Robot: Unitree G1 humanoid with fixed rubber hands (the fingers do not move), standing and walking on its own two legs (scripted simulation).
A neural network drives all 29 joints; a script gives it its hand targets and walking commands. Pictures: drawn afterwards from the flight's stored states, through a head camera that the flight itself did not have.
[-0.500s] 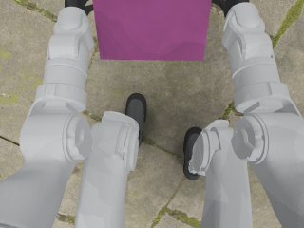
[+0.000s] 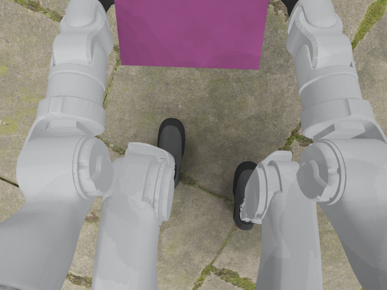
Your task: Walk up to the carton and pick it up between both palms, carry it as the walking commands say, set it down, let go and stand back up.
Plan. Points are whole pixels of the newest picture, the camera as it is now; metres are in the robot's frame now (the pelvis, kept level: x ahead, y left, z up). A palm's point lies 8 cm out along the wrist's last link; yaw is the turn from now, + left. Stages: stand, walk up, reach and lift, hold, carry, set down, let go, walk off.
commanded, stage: set down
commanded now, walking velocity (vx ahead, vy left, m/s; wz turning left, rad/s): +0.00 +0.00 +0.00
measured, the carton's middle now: out of the picture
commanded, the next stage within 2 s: none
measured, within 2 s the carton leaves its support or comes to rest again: rests again in 1.28 s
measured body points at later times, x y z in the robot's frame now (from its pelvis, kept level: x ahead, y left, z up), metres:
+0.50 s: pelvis +0.00 +0.00 -0.01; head +0.39 +0.03 +0.21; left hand +0.54 +0.23 -0.21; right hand +0.57 -0.08 -0.21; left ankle +0.16 +0.12 -0.39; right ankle +0.07 -0.11 -0.39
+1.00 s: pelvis +0.00 +0.00 -0.01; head +0.39 +0.02 +0.21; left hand +0.54 +0.23 -0.21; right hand +0.57 -0.08 -0.21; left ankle +0.16 +0.12 -0.39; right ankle +0.07 -0.11 -0.39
